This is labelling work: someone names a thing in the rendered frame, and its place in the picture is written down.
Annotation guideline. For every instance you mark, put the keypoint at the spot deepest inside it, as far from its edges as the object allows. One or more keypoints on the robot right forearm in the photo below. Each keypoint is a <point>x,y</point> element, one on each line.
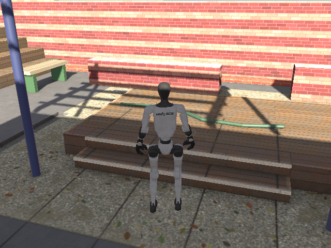
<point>189,135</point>

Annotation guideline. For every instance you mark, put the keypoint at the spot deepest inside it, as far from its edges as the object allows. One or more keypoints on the left robot upper arm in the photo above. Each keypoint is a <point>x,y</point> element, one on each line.
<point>146,117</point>

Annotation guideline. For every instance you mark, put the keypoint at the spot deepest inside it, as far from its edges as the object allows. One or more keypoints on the right robot upper arm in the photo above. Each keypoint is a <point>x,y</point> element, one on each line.
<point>183,116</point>

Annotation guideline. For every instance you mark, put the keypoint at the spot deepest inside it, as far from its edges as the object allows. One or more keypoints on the robot right hand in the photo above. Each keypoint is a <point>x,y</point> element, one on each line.
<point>187,142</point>

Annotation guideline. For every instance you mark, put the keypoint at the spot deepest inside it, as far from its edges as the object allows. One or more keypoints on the robot left forearm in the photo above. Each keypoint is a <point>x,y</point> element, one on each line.
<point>141,137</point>

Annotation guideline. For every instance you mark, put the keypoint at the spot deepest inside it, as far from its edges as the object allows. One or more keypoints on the robot left hand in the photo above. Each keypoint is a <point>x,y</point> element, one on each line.
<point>140,147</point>

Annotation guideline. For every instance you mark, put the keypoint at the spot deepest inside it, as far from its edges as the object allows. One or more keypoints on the robot shin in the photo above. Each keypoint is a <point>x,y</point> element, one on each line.
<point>153,188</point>
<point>178,187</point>

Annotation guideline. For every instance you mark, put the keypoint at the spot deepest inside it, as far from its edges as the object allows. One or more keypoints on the robot left shin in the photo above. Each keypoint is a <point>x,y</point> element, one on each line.
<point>153,188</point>

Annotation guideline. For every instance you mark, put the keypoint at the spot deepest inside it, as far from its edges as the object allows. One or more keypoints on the robot right shin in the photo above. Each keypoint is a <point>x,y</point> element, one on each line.
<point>178,187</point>

